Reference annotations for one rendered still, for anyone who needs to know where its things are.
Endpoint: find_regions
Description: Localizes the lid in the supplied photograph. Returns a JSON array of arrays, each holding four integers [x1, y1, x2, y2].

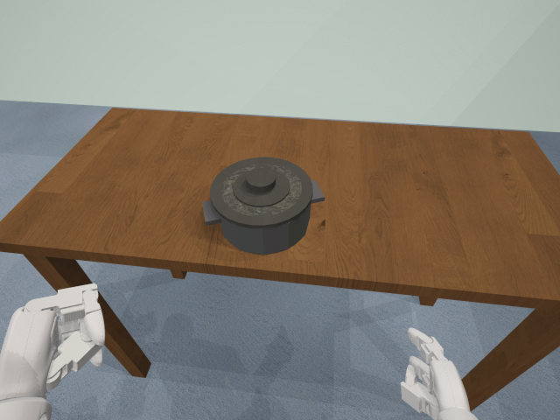
[[210, 157, 313, 228]]

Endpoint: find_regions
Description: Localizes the robot left forearm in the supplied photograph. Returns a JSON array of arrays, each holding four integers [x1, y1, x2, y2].
[[0, 397, 52, 420]]

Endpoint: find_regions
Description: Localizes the table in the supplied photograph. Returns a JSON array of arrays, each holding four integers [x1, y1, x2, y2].
[[0, 108, 560, 411]]

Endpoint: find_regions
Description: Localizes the knob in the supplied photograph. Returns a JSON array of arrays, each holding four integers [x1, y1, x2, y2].
[[246, 168, 276, 193]]

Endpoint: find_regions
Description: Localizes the right robot hand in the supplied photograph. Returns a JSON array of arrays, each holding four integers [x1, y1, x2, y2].
[[401, 327, 471, 420]]

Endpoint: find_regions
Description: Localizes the left robot hand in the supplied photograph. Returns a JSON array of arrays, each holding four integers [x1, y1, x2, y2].
[[0, 283, 105, 401]]

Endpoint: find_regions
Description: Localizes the pot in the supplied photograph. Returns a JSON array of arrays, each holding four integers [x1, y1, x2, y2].
[[202, 180, 325, 255]]

